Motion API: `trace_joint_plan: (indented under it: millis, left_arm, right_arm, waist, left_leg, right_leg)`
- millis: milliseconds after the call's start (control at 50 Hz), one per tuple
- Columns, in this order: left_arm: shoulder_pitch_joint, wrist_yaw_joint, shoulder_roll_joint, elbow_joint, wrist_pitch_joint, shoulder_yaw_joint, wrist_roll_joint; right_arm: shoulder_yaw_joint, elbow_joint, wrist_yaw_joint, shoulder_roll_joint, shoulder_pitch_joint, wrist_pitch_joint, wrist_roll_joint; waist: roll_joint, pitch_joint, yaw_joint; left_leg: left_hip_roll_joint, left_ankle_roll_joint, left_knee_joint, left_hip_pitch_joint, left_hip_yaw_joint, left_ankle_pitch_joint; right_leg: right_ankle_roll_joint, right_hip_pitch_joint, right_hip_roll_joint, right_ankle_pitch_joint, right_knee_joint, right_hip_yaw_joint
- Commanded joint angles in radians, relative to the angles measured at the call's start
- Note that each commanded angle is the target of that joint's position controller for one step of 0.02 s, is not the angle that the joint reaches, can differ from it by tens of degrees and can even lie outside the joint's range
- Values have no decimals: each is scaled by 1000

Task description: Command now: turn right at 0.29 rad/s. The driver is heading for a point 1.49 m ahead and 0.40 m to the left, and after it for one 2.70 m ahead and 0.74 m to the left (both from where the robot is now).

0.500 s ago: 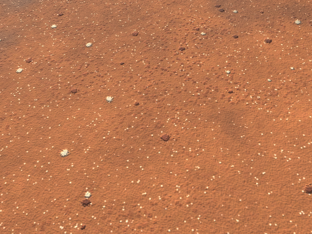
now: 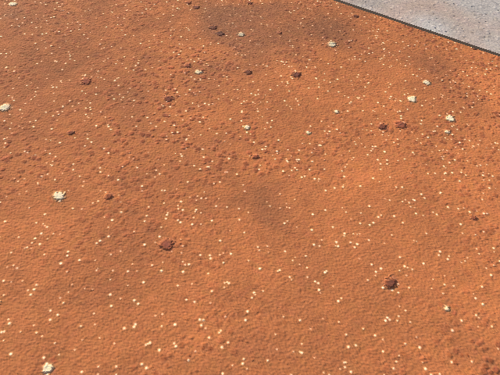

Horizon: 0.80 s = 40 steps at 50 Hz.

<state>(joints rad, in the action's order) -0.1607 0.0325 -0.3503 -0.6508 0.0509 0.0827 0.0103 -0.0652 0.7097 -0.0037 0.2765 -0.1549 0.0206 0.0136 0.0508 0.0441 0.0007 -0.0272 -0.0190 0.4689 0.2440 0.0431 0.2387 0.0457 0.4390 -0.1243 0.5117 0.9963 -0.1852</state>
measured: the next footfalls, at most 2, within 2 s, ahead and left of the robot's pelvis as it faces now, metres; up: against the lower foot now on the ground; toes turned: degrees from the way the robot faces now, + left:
right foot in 0.22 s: +0.02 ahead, -0.15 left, +0.00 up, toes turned +2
right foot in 1.18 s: +0.39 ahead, -0.10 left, +0.00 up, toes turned -1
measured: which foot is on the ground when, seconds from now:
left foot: down 0.00-1.00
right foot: up 0.00-0.20, down 0.22-0.78, up 0.80-1.00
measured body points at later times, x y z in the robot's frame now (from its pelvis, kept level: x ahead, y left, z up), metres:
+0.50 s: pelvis +0.00 -0.04 +0.00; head +0.00 -0.04 +0.45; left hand +0.14 +0.21 -0.11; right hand +0.10 -0.31 -0.12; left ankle +0.01 +0.12 -0.74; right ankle -0.02 -0.15 -0.74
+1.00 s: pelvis +0.12 +0.02 +0.01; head +0.14 +0.04 +0.46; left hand +0.28 +0.28 -0.11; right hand +0.10 -0.25 -0.11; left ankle +0.05 +0.10 -0.74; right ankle +0.18 -0.16 -0.67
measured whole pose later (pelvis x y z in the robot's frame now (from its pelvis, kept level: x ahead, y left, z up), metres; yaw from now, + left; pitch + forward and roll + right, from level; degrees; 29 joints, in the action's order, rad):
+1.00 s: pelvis +0.12 +0.02 +0.01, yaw -1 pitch +0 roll -1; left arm -0.20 -0.01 -0.31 -0.76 -0.07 0.06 0.01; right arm -0.01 0.93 0.02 0.24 -0.40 0.08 0.00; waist 0.04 0.01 -0.06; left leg -0.04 -0.07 0.25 0.01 -0.02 0.25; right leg -0.01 0.58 0.08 0.16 0.96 -0.02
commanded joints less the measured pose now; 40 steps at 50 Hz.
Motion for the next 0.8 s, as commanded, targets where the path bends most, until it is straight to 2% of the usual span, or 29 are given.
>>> trace_joint_plan:
  millis: [20,60,80,120,160,180,200,220,240,260,280,300,340,400,500,520,540,560,580,600,620,640,680,720,740,760,780,800]
  left_arm:
    - [-55,8,-84,26,2,34,0]
    - [-24,4,-44,36,-1,18,5]
    - [-10,2,-29,40,-3,9,2]
    - [14,-4,-4,45,-6,-6,-2]
    - [-4,-7,-25,29,-10,-1,4]
    - [-38,-9,-24,10,-11,0,3]
    - [-58,-11,-27,-4,-13,0,-4]
    - [-59,-7,-63,2,-14,2,-14]
    - [-71,3,-132,11,-12,13,-22]
    - [-28,-7,-90,-6,-15,2,-27]
    - [3,-18,-37,10,-22,-10,-26]
    - [-9,-20,-23,-4,-29,-15,-34]
    - [-17,-21,-38,-16,-43,-15,-30]
    - [-39,-16,-22,-35,-53,-24,-26]
    - [-40,-15,-16,-57,-57,-29,-25]
    - [-56,-13,-17,-68,-56,-28,-23]
    - [-65,-10,-31,-75,-53,-23,-19]
    - [-85,-9,-63,-80,-48,-13,-13]
    - [-109,-8,-90,-85,-47,-5,-10]
    - [-130,-7,-106,-90,-51,0,-6]
    - [-145,-5,-105,-97,-61,0,-5]
    - [-148,-4,-96,-101,-72,-1,-4]
    - [-123,-6,-83,-95,-82,-2,11]
    - [-51,-11,-90,-79,-78,0,22]
    - [-40,-13,-79,-77,-75,-2,17]
    - [-40,-15,-39,-75,-77,-14,6]
    - [-22,-20,39,-55,-84,-38,-12]
    - [-26,-12,28,-3,-103,-31,8]
  right_arm:
    - [-17,-70,-8,117,74,12,-15]
    - [-11,-56,-11,105,55,6,-8]
    - [-11,-52,-12,108,52,3,-7]
    - [-18,-44,-10,137,39,-9,-9]
    - [-20,-30,-8,159,13,-18,-16]
    - [-15,-26,-7,154,21,-20,-24]
    - [-9,-12,-5,141,0,-17,-30]
    - [0,0,-1,125,-37,-4,-23]
    - [11,-6,8,99,-54,13,8]
    - [21,-1,7,60,-55,18,12]
    - [17,7,4,98,-2,16,17]
    - [13,10,2,104,22,13,12]
    - [12,23,-7,106,12,0,2]
    - [13,51,-14,98,-9,-4,-1]
    - [10,99,-22,103,-23,-8,-4]
    - [11,112,-24,98,-34,-10,-4]
    - [11,120,-27,95,-33,-11,-9]
    - [10,117,-28,93,-18,-7,-16]
    - [11,102,-27,92,8,1,-22]
    - [10,85,-23,95,38,15,-30]
    - [7,72,-18,101,57,30,-39]
    - [4,67,-9,107,58,44,-46]
    - [7,71,12,106,42,68,-51]
    - [7,122,25,94,-52,81,-43]
    - [-1,170,27,98,-145,80,-36]
    - [-11,204,25,114,-235,76,-33]
    - [-24,216,16,177,-347,76,-31]
    - [-42,213,28,283,-388,83,-22]
  waist:
    - [-173,-61,27]
    - [-205,-77,10]
    - [-218,-88,1]
    - [-242,-99,-22]
    - [-242,-103,-28]
    - [-230,-99,-6]
    - [-209,-90,7]
    - [-159,-109,-5]
    - [-7,-150,-37]
    - [115,-147,-61]
    - [62,-106,-26]
    - [45,-89,-13]
    - [38,-42,-13]
    - [25,-31,-15]
    - [-13,-22,-14]
    - [-8,-45,-11]
    - [8,-37,-2]
    - [45,-9,17]
    - [90,35,35]
    - [125,79,50]
    - [139,109,55]
    - [147,115,52]
    - [112,89,34]
    - [72,29,-29]
    - [56,-11,-68]
    - [17,-41,-101]
    - [-178,-72,-140]
    - [-375,-77,-129]
  left_leg:
    - [251,-190,-135,-96,220,-367]
    - [223,-191,-128,-134,170,-386]
    - [220,-190,-121,-149,159,-391]
    - [219,-191,-111,-139,151,-395]
    - [227,-194,-92,-137,170,-402]
    - [219,-181,-76,-117,163,-401]
    - [207,-149,-70,-88,155,-384]
    - [192,-89,-64,-26,144,-320]
    - [128,-26,6,30,69,-196]
    - [74,29,-39,-44,3,-13]
    - [67,60,-27,-63,-3,-37]
    - [62,63,-21,-61,-8,-63]
    - [66,58,-19,-53,-3,-101]
    - [70,60,-26,-62,0,-114]
    - [74,71,-36,-72,2,-125]
    - [58,72,-23,-76,-19,-64]
    - [31,71,18,-46,-52,32]
    - [4,66,90,24,-88,127]
    - [-4,57,161,118,-100,181]
    - [13,38,227,183,-80,210]
    - [43,15,293,243,-42,242]
    - [71,-8,336,303,-16,281]
    - [98,-43,259,300,-11,287]
    - [53,-46,66,34,-77,65]
    - [10,-29,15,-142,-112,-55]
    - [18,-22,7,-277,-80,-50]
    - [206,-77,-128,-388,195,88]
    - [405,-232,-294,-421,639,294]
  right_leg:
    - [51,73,42,-33,150,-10]
    - [64,36,65,-57,12,37]
    - [68,3,88,-55,-77,64]
    - [65,-92,116,-41,-250,124]
    - [54,-161,108,-122,-402,156]
    - [38,-224,102,-230,-534,170]
    - [14,-298,102,-356,-673,166]
    - [-19,-400,156,-478,-678,93]
    - [-67,-472,269,-716,-606,-12]
    - [-136,-330,284,-575,-591,-19]
    - [-135,-292,245,-443,-609,-6]
    - [-114,-275,225,-380,-619,4]
    - [-93,-242,208,-386,-621,11]
    - [-86,-230,198,-397,-614,21]
    - [-89,-226,187,-394,-616,26]
    - [-95,-239,180,-299,-629,28]
    - [-113,-238,183,-133,-653,9]
    - [-147,-233,214,66,-698,-52]
    - [-193,-232,278,221,-758,-152]
    - [-238,-217,342,287,-810,-250]
    - [-270,-220,388,272,-838,-317]
    - [-287,-260,417,216,-843,-341]
    - [-274,-318,410,96,-825,-282]
    - [-225,-213,326,-57,-777,-127]
    - [-202,-133,282,-98,-717,-64]
    - [-170,-53,235,-131,-613,-3]
    - [-95,71,131,-115,-294,118]
    - [-61,258,41,69,-34,132]
Keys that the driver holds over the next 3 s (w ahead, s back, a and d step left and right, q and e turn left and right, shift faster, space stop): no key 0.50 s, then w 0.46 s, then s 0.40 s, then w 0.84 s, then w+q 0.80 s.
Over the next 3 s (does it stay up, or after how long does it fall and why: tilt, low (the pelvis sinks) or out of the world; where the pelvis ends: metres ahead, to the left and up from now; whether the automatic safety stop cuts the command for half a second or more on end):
stays up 0.93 -0.01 0.00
